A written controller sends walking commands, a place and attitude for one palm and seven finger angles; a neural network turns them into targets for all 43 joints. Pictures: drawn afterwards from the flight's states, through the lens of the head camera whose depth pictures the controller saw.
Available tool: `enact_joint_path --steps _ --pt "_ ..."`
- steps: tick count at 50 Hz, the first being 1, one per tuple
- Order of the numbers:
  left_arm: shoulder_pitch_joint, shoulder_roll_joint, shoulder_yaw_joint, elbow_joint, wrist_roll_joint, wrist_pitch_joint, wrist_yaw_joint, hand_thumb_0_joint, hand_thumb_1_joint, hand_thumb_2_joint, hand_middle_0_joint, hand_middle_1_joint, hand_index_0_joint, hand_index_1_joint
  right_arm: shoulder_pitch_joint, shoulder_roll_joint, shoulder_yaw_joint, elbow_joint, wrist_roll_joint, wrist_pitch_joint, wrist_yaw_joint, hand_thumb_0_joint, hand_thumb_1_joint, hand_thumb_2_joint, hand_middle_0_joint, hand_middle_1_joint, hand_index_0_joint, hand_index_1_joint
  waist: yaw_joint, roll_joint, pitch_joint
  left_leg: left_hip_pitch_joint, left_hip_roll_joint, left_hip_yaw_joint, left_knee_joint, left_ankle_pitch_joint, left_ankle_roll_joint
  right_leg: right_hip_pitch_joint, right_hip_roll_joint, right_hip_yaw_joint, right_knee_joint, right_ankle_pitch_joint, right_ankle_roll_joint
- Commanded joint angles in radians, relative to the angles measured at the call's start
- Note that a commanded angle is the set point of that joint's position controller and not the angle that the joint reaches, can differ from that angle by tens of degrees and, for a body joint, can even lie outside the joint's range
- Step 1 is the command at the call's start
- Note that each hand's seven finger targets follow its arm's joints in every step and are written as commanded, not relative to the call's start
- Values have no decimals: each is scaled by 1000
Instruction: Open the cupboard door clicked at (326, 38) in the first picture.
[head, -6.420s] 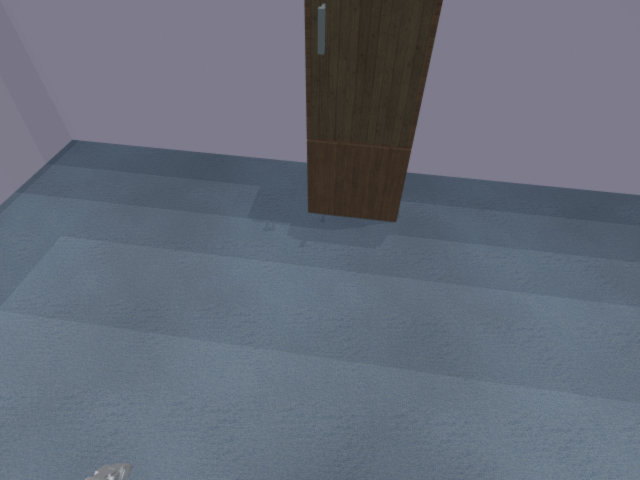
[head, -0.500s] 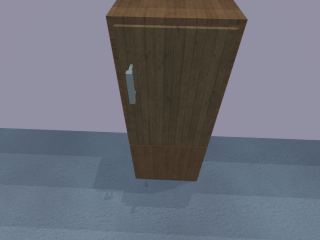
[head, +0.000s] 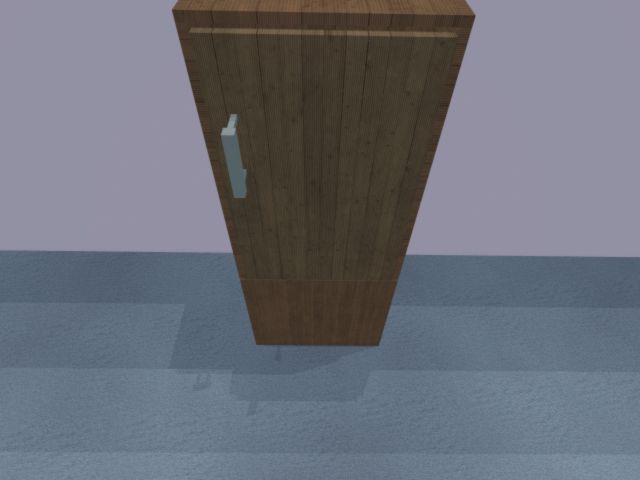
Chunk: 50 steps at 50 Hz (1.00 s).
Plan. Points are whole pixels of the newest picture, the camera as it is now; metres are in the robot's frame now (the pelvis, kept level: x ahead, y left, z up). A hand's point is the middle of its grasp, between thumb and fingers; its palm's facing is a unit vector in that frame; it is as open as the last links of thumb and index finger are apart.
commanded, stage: shuffle to correct the standing spot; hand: left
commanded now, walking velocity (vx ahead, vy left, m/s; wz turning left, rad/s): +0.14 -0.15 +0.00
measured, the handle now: (236, 157) +0.59 +0.18 +0.07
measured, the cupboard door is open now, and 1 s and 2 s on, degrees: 0 0 0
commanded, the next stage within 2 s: come to a stop and stand still in 0.04 s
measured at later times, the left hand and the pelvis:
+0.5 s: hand out of the picture +0.03 +0.12 -0.18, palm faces +0.08 -0.98 -0.16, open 7.4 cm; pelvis +0.05 -0.03 +0.00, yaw -1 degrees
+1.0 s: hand out of the picture +0.02 +0.10 -0.17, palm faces +0.09 -0.98 -0.18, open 7.3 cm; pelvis +0.00 -0.07 +0.01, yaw +2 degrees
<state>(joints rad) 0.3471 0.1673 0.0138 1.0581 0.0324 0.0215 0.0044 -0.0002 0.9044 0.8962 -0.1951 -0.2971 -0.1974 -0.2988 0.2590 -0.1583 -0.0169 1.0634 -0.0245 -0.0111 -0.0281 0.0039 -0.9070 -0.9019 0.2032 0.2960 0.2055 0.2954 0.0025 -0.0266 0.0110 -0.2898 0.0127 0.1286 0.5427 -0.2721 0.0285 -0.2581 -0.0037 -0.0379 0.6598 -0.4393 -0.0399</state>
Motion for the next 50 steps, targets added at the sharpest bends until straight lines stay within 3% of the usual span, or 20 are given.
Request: enact_joint_path --steps 1,3,4,9,12,16,18,19,20,22,30,31,32,33,34,37,40,43,46,50 --pt "132 52 30 -29 4 -25 -7 0 900 900 -200 -300 -200 -300 10 -163 -41 -52 -3 -11 -11 0 -900 -900 200 300 200 300 43 25 3 -109 217 -215 -105 -117 87 107 -34 24 -220 88 -9" --pt "210 152 50 -7 6 -30 9 0 900 900 -200 -300 -200 -300 -49 -63 -17 -101 7 -15 -2 0 -900 -900 200 300 200 300 77 -291 38 -363 0 21 259 -266 -3 221 -290 377 -443 52 -110" --pt "229 141 47 -7 -2 -36 18 0 900 900 -200 -300 -200 -300 -90 -76 -23 -110 2 -9 0 0 -900 -900 200 300 200 300 87 -229 61 -367 13 -43 416 -309 6 162 -337 415 -463 127 -164" --pt "174 62 23 -1 -3 -71 34 0 900 900 -200 -300 -200 -300 -41 -11 -12 -65 -1 -12 16 0 -900 -900 200 300 200 300 16 4 62 -356 42 -47 479 -146 -18 218 -232 156 -340 796 -174" --pt "178 65 11 13 -3 -77 42 0 900 900 -200 -300 -200 -300 -49 11 7 -56 15 -12 8 0 -900 -900 200 300 200 300 17 -20 5 -229 26 -41 261 -108 -31 246 -216 122 -281 1070 -143" --pt "137 94 15 -1 -12 -65 48 0 900 900 -200 -300 -200 -300 1 -20 2 -45 26 -10 -9 0 -900 -900 200 300 200 300 -9 -84 -28 -17 -15 -39 -3 79 -22 197 -171 83 -162 1141 -70" --pt "141 83 23 -17 -22 -53 52 0 900 900 -200 -300 -200 -300 71 -83 -17 -40 18 -10 -20 0 -900 -900 200 300 200 300 -32 -34 -77 213 91 -108 -31 616 36 61 -126 51 -45 968 9" --pt "152 53 17 -29 -24 -47 58 0 900 900 -200 -300 -200 -300 111 -127 -27 -44 22 -9 -26 0 -900 -900 200 300 200 300 -40 71 -115 343 224 -237 14 940 125 -74 -76 17 22 650 46" --pt "151 20 15 -41 -24 -40 64 0 900 900 -200 -300 -200 -300 127 -136 -28 -42 23 -4 -27 0 -900 -900 200 300 200 300 -28 204 -107 324 336 -305 -46 1150 212 -110 -23 -3 139 68 68" --pt "112 31 19 -42 -18 -20 59 0 900 900 -200 -300 -200 -300 21 -115 -18 -59 21 -3 -32 0 -900 -900 200 300 200 300 -2 223 -27 137 345 -322 -152 950 253 -87 -30 51 264 -198 47" --pt "142 -2 30 -44 -2 -6 40 0 900 900 -200 -300 -200 -300 -97 -128 -47 -134 1 19 0 0 -900 -900 200 300 200 300 58 74 -52 -136 196 -206 -141 96 114 125 -33 -22 -57 148 49" --pt "132 32 35 -54 4 -12 40 0 900 900 -200 -300 -200 -300 -100 -101 -45 -141 4 26 6 0 -900 -900 200 300 200 300 56 -8 -2 -188 123 -171 -77 -61 60 103 -73 54 -179 138 35" --pt "91 100 39 -80 9 -20 39 0 900 900 -200 -300 -200 -300 -99 -58 -39 -160 11 37 12 0 -900 -900 200 300 200 300 34 -183 32 -185 21 -102 47 -170 -4 -25 -221 270 -332 11 -25" --pt "21 166 46 -119 5 -19 37 0 900 900 -200 -300 -200 -300 -96 -51 -41 -173 9 46 19 0 -900 -900 200 300 200 300 18 -249 63 -138 -10 -72 178 -172 -27 -151 -342 375 -451 -67 -101" --pt "-33 172 48 -146 5 -15 37 0 900 900 -200 -300 -200 -300 -97 -55 -48 -170 3 53 22 0 -900 -900 200 300 200 300 13 -161 64 -74 -4 -100 286 -188 -26 -228 -358 356 -480 -85 -141" --pt "-72 137 42 -148 2 -33 34 0 900 900 -200 -300 -200 -300 -58 -49 -40 -132 5 38 25 0 -900 -900 200 300 200 300 -5 -182 46 -131 4 -108 363 -143 -20 -97 -252 216 -367 319 -124" --pt "-29 148 43 -135 2 -34 36 0 900 900 -200 -300 -200 -300 -29 -33 -25 -114 13 25 22 0 -900 -900 200 300 200 300 9 -120 7 -81 0 -72 162 -132 -33 14 -225 158 -301 465 -124" --pt "-11 137 36 -106 -16 -31 32 0 900 900 -200 -300 -200 -300 41 -35 -11 -69 15 6 10 0 -900 -900 200 300 200 300 -4 -45 -26 110 8 -86 -142 59 -28 -2 -167 126 -220 404 -63" --pt "19 71 21 -92 -21 -29 28 0 900 900 -200 -300 -200 -300 12 -107 -11 -69 4 -7 1 0 -900 -900 200 300 200 300 42 122 -15 47 178 -242 -181 253 49 22 -76 56 -218 228 13" --pt "13 84 14 -38 -20 -34 23 0 900 900 -200 -300 -200 -300 11 -75 3 -31 10 -8 -5 0 -900 -900 200 300 200 300 32 96 9 2 114 -179 -193 95 11 101 -96 73 -275 289 11"
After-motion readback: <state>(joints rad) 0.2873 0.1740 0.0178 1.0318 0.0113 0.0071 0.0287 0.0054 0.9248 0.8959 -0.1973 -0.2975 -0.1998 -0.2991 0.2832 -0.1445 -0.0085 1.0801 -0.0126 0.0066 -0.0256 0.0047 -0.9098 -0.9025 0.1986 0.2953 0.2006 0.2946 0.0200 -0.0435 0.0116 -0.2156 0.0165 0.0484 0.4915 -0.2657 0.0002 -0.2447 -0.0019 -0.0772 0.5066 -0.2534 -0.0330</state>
